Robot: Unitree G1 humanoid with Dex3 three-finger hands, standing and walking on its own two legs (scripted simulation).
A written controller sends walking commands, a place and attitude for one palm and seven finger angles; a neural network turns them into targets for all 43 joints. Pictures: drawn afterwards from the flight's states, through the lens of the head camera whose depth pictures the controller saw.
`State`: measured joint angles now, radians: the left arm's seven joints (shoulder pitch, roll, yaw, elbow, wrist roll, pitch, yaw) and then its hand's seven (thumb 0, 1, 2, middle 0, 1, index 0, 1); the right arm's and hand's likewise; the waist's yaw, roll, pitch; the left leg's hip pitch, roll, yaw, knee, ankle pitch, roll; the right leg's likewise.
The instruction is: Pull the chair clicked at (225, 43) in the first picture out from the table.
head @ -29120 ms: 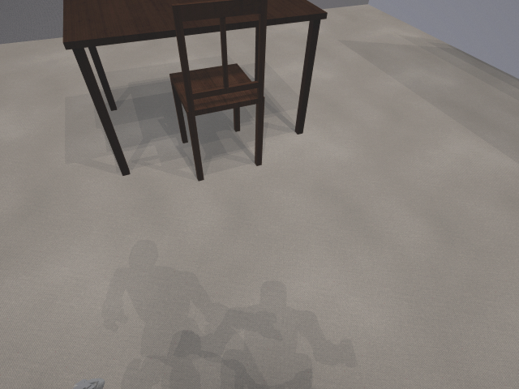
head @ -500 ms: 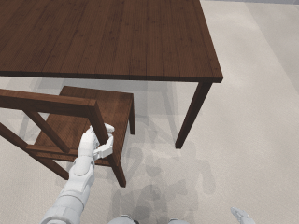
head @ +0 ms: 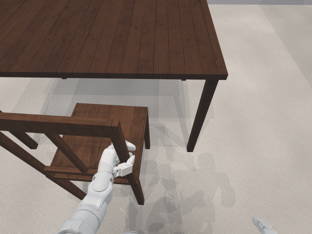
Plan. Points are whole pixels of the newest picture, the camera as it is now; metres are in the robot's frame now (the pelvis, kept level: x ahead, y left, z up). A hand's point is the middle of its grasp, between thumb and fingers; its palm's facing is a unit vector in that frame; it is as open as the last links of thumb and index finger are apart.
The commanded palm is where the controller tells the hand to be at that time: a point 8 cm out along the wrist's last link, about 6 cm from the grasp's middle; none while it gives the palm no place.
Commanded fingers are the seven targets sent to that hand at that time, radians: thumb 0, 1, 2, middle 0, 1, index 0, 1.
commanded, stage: step backward, pulling the chair out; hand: left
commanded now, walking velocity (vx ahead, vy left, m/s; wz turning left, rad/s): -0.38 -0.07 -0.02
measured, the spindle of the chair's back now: (70, 154) +0.35 +0.28 -0.09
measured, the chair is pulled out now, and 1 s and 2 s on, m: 0.15 0.29 0.42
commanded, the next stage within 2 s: none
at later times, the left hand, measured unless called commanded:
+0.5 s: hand (129, 189) +0.24 +0.08 -0.06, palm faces -0.11 -0.98 -0.15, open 5.8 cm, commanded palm +0.21 +0.14 -0.06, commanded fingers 0.00 0.90 0.90 -0.50 -1.45 -0.50 -1.45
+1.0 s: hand (128, 231) +0.14 +0.08 -0.06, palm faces -0.14 -0.98 -0.13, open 5.8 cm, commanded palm +0.13 +0.13 -0.06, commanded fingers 0.00 0.90 0.90 -0.50 -1.45 -0.50 -1.45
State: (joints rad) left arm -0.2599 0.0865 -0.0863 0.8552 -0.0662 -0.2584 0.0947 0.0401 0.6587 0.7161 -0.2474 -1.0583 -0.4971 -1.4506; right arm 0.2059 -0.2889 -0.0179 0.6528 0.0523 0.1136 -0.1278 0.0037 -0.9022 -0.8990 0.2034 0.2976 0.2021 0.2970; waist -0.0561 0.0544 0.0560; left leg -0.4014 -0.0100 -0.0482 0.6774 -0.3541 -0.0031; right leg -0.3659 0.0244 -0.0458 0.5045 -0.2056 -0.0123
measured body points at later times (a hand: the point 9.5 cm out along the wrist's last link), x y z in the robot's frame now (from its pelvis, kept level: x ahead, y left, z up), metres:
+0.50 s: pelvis -0.08 -0.01 +0.00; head +0.00 -0.03 +0.44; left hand +0.24 +0.13 -0.05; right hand +0.02 -0.25 -0.14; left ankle -0.06 +0.12 -0.71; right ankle -0.05 -0.11 -0.73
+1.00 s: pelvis -0.16 +0.00 +0.00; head -0.11 -0.01 +0.44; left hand +0.15 +0.13 -0.05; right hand -0.05 -0.24 -0.13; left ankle -0.15 +0.13 -0.72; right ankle -0.05 -0.11 -0.73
